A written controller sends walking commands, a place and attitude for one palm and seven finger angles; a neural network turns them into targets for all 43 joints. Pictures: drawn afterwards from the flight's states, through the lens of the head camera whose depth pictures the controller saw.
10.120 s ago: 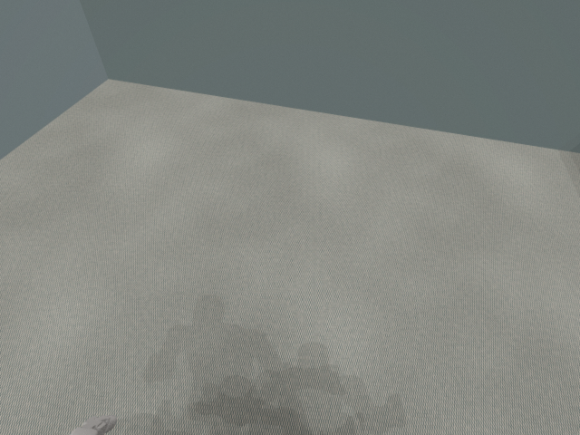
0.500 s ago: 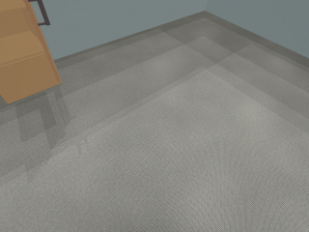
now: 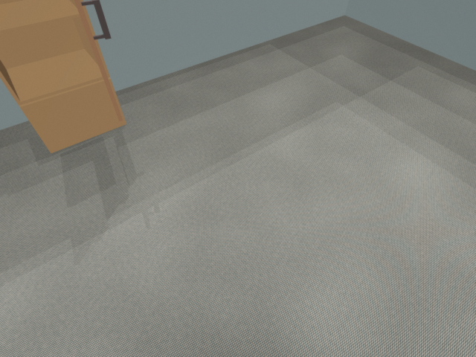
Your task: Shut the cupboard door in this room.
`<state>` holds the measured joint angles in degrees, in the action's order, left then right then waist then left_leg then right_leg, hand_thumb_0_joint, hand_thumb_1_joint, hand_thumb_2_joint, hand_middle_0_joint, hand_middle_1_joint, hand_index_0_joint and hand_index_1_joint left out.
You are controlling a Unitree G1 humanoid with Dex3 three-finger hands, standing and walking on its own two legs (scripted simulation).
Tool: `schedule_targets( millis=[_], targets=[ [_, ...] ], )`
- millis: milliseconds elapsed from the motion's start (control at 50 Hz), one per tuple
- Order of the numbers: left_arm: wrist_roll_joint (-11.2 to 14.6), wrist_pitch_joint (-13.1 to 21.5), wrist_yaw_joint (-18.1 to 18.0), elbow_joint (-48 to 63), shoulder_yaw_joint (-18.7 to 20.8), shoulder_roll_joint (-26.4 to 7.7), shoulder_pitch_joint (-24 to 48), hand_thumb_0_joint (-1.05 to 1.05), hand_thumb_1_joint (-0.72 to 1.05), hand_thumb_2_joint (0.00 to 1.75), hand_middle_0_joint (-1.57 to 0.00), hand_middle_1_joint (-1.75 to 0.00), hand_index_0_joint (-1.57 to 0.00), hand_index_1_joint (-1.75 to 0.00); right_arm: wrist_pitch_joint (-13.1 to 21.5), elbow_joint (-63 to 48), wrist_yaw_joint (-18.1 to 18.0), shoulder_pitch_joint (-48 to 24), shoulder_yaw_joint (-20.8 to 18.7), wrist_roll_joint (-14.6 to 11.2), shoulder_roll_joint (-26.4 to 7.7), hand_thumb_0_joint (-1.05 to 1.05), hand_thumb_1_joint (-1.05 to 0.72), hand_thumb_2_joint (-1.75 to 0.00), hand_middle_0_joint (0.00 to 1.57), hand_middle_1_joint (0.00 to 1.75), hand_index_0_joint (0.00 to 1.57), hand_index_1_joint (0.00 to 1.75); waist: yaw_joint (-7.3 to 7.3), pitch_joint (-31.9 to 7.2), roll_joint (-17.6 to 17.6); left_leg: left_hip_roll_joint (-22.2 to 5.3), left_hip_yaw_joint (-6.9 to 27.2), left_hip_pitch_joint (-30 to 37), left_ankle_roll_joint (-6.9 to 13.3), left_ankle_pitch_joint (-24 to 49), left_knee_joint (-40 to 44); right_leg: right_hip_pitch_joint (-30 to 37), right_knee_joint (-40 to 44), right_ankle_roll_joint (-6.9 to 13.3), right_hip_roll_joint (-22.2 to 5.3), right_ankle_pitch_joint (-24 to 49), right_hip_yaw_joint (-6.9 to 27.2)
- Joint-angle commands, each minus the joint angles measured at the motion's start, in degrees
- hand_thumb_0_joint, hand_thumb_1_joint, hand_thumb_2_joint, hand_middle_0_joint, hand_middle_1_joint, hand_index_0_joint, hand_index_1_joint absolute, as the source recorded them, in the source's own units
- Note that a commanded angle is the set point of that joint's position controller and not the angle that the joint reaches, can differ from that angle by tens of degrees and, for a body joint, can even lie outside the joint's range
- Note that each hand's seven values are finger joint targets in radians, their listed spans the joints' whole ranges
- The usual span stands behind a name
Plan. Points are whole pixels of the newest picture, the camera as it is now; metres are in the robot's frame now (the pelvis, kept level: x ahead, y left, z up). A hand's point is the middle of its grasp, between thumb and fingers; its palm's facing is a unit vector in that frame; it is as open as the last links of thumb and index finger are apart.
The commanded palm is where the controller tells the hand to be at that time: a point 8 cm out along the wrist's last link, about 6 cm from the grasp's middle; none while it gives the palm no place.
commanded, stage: stand and wait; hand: left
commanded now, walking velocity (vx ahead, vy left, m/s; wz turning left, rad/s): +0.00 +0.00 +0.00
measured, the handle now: (96, 20) +1.17 +0.60 +0.02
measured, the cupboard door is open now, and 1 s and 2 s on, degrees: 80 80 80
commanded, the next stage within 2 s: turn or walk to find it in 0.10 s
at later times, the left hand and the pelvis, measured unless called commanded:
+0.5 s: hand out of the picture +0.00 +0.20 -0.16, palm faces +0.14 -0.96 -0.26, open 7.3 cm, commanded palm none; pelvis -0.04 +0.01 +0.00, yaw +7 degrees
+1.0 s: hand out of the picture -0.11 +0.24 -0.17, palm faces +0.26 -0.94 -0.21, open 7.3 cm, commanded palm none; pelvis -0.08 +0.05 +0.01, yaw +12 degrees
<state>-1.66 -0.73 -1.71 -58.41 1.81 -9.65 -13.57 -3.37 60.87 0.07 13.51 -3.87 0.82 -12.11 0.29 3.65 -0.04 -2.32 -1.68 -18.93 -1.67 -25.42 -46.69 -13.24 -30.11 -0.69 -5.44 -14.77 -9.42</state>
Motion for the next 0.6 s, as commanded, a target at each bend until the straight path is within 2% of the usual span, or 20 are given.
schedule_targets(
  millis=[0,20,40,60,80,100,140,200,260,320,360,380,400,420,440,460,480,500,520,580],
  targets=[
    [0.6,0.6,-0.4,1.2,2.2,-10.1,-1.1,0.00,0.90,0.90,-0.20,-0.30,-0.20,-0.30,3.0,-1.7,-0.6,4.5,0.8,-0.3,-0.8,0.00,-0.90,-0.90,0.20,0.30,0.20,0.30,-0.85,-5.4,-5.9,0.5,-2.1,11.0,-0.4,14.0,21.6,-0.4,4.0,4.5,-9.5,11.0,7.8],
    [1.2,0.2,-0.3,1.3,1.6,-7.8,-1.8,0.00,0.90,0.90,-0.20,-0.30,-0.20,-0.30,3.7,-1.3,-0.8,5.5,0.6,-0.2,-3.1,0.00,-0.90,-0.90,0.20,0.30,0.20,0.30,-0.87,-6.2,2.2,-3.3,3.4,14.9,0.8,17.7,25.7,-4.2,-1.0,1.8,-5.7,4.9,5.5],
    [1.6,-0.1,0.0,1.8,0.9,-4.8,-2.4,0.00,0.90,0.90,-0.20,-0.30,-0.20,-0.30,4.2,-1.8,-1.1,5.3,0.0,0.2,-6.8,0.00,-0.90,-0.90,0.20,0.30,0.20,0.30,-0.40,-5.8,13.2,-12.4,14.8,13.6,4.5,23.1,29.5,-7.9,-5.8,-1.3,-1.0,-3.0,2.9],
    [1.4,-0.3,0.0,1.7,0.5,-4.4,-1.0,0.00,0.90,0.90,-0.20,-0.30,-0.20,-0.30,3.9,-2.2,-1.4,3.4,-0.1,0.2,-8.2,0.00,-0.90,-0.90,0.20,0.30,0.20,0.30,-0.18,-2.9,14.7,-16.3,16.8,8.1,7.8,21.9,33.0,-6.6,-10.7,-1.7,0.2,-12.4,3.9],
    [1.1,-0.8,0.0,1.1,0.5,-4.3,0.2,0.00,0.90,0.90,-0.20,-0.30,-0.20,-0.30,4.1,-2.0,-1.8,1.4,0.1,0.5,-7.1,0.00,-0.90,-0.90,0.20,0.30,0.20,0.30,-0.41,-1.5,14.4,-15.7,16.1,4.8,9.3,17.6,35.0,-5.4,-14.3,-1.6,-0.1,-14.3,5.6],
    [0.8,-1.3,0.0,0.4,0.6,-4.7,0.8,0.00,0.90,0.90,-0.20,-0.30,-0.20,-0.30,4.1,-1.9,-2.1,0.2,0.4,0.4,-6.4,0.00,-0.90,-0.90,0.20,0.30,0.20,0.30,-0.17,1.4,15.4,-14.8,15.6,2.1,9.5,17.4,35.6,-5.8,-17.1,-1.5,-0.7,-13.9,6.4],
    [0.8,-1.4,0.3,-0.6,0.6,-4.5,0.8,0.00,0.90,0.90,-0.20,-0.30,-0.20,-0.30,3.8,-1.7,-2.3,-0.5,0.8,0.5,-5.8,0.00,-0.90,-0.90,0.20,0.30,0.20,0.30,0.13,3.3,11.9,-13.4,14.2,1.5,10.1,22.8,33.7,-6.3,-18.4,-1.3,-0.5,-12.7,7.1],
    [1.1,-0.7,0.6,-0.9,0.5,-3.6,0.5,0.00,0.90,0.90,-0.20,-0.30,-0.20,-0.30,3.7,-1.0,-2.3,1.0,0.2,0.4,-7.2,0.00,-0.90,-0.90,0.20,0.30,0.20,0.30,-0.40,-1.6,7.5,-12.1,13.5,10.7,11.0,33.4,29.8,-8.3,-14.8,-2.2,0.7,-12.3,6.2],
    [1.2,-0.4,0.3,-0.4,0.6,-3.7,1.0,0.00,0.90,0.90,-0.20,-0.30,-0.20,-0.30,3.4,-0.6,-2.1,2.6,-0.5,0.3,-7.9,0.00,-0.90,-0.90,0.20,0.30,0.20,0.30,-1.21,-4.7,7.0,-12.0,14.8,14.1,11.4,37.9,27.8,-7.8,-11.2,-2.4,1.7,-11.8,5.9],
    [1.4,-0.2,0.0,-0.2,0.9,-4.1,-0.1,0.00,0.90,0.90,-0.20,-0.30,-0.20,-0.30,3.0,-1.2,-1.8,2.3,-0.9,0.3,-8.1,0.00,-0.90,-0.90,0.20,0.30,0.20,0.30,-0.91,-5.9,8.0,-10.7,15.8,12.1,10.6,37.8,26.3,-3.9,-5.4,-2.3,2.5,-8.4,5.6],
    [1.4,0.2,-0.3,-0.6,1.2,-4.8,-2.5,0.00,0.90,0.90,-0.20,-0.30,-0.20,-0.30,2.8,-2.1,-1.5,0.8,-1.0,-0.1,-7.6,0.00,-0.90,-0.90,0.20,0.30,0.20,0.30,0.45,-6.5,6.9,-8.5,15.2,7.1,8.4,33.1,24.0,3.3,4.2,-2.1,2.2,-0.6,5.5],
    [1.3,0.6,-0.5,-0.8,1.5,-5.9,-4.0,0.00,0.90,0.90,-0.20,-0.30,-0.20,-0.30,2.8,-2.7,-1.3,0.1,-0.9,-0.3,-6.5,0.00,-0.90,-0.90,0.20,0.30,0.20,0.30,1.32,-7.2,4.0,-6.3,13.5,2.9,6.3,28.4,21.5,8.7,9.6,-1.5,-0.2,3.8,7.3],
    [0.6,0.8,-0.8,-0.7,2.1,-9.2,-4.7,0.00,0.90,0.90,-0.20,-0.30,-0.20,-0.30,2.8,-3.8,-0.9,-0.6,-0.7,-0.7,-4.1,0.00,-0.90,-0.90,0.20,0.30,0.20,0.30,1.52,-6.8,-4.8,-1.5,7.7,-5.1,3.1,18.1,15.1,13.6,12.2,1.0,-8.6,5.3,14.4],
    [0.3,0.9,-0.9,0.2,2.9,-12.9,-4.3,0.00,0.90,0.90,-0.20,-0.30,-0.20,-0.30,2.5,-5.7,-0.7,-2.4,-0.3,-0.4,-2.2,0.00,-0.90,-0.90,0.20,0.30,0.20,0.30,2.27,-3.3,-14.8,4.2,2.0,-11.6,0.4,1.6,6.8,11.9,14.2,6.9,-17.9,9.6,22.3],
    [0.3,0.6,-0.8,1.5,2.8,-13.3,-3.7,0.00,0.90,0.90,-0.20,-0.30,-0.20,-0.30,1.8,-6.4,-0.5,-4.1,-1.2,-0.1,-4.2,0.00,-0.90,-0.90,0.20,0.30,0.20,0.30,3.03,-2.7,-11.2,3.6,3.3,-10.3,0.6,-5.4,-4.9,5.1,15.4,10.7,-21.3,9.4,22.1],
    [0.3,0.7,-1.2,2.1,3.1,-11.4,-1.6,0.00,0.90,0.90,-0.20,-0.30,-0.20,-0.30,0.8,-6.1,-0.4,-3.8,-1.7,0.3,-4.8,0.00,-0.90,-0.90,0.20,0.30,0.20,0.30,1.58,-1.1,-12.9,1.8,5.1,-11.7,0.5,-4.8,-11.9,2.5,16.0,10.7,-19.5,8.1,20.2],
    [0.4,0.7,-1.1,2.8,2.8,-10.3,0.8,0.00,0.90,0.90,-0.20,-0.30,-0.20,-0.30,0.3,-5.2,-0.2,-3.4,-1.9,0.3,-4.7,0.00,-0.90,-0.90,0.20,0.30,0.20,0.30,0.54,1.6,-9.9,1.4,5.0,-11.7,0.2,-2.6,-16.7,-0.5,15.9,10.0,-17.4,7.7,17.8],
    [0.3,0.9,-0.9,3.3,2.2,-9.4,2.4,0.00,0.90,0.90,-0.20,-0.30,-0.20,-0.30,0.3,-4.5,0.0,-2.2,-1.7,0.3,-3.9,0.00,-0.90,-0.90,0.20,0.30,0.20,0.30,-0.72,2.7,-8.3,1.0,4.3,-11.3,0.0,-0.4,-18.7,-1.3,14.4,9.0,-14.9,10.7,14.5],
    [0.3,1.2,-0.7,3.6,1.9,-8.9,2.5,0.00,0.90,0.90,-0.20,-0.30,-0.20,-0.30,0.4,-4.3,0.1,-0.9,-1.4,0.2,-3.1,0.00,-0.90,-0.90,0.20,0.30,0.20,0.30,-1.15,2.0,-7.5,1.1,3.5,-11.0,-0.3,0.9,-18.3,-0.1,12.9,8.0,-13.2,14.7,11.4],
    [-0.2,1.5,-0.7,3.1,1.8,-9.4,0.1,0.00,0.90,0.90,-0.20,-0.30,-0.20,-0.30,0.7,-4.5,0.1,-1.6,-0.7,-0.1,-1.9,0.00,-0.90,-0.90,0.20,0.30,0.20,0.30,-0.15,0.2,-9.5,0.6,1.2,-7.8,-1.1,0.6,-10.7,2.3,11.2,7.6,-12.3,20.0,8.9]
  ],
)
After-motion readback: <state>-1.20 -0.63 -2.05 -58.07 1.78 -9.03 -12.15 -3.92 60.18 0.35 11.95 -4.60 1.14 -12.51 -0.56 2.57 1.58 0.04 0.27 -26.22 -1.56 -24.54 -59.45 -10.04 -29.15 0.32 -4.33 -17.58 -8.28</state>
